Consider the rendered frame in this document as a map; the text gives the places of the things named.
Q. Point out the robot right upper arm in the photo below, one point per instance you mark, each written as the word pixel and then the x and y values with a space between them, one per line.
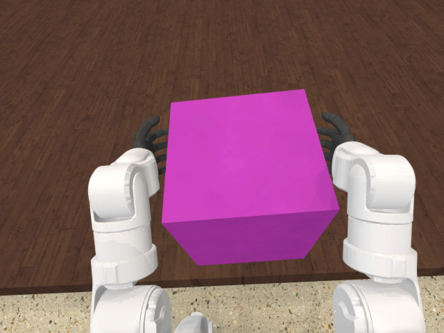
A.
pixel 366 306

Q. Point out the robot left hand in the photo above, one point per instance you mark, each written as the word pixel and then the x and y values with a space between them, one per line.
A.
pixel 144 139

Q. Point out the carton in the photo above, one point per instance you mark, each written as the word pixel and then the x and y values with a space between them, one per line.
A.
pixel 246 179

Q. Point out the robot right hand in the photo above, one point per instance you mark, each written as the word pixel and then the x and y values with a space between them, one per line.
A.
pixel 339 136

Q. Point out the robot left upper arm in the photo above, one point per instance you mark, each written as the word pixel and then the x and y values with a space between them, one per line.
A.
pixel 138 309

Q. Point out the robot left thigh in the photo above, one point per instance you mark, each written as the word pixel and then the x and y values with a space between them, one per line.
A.
pixel 195 324

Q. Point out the right robot forearm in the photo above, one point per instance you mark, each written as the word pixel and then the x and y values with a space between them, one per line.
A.
pixel 380 213

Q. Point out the left robot forearm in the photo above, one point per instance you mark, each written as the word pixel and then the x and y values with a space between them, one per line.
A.
pixel 120 213

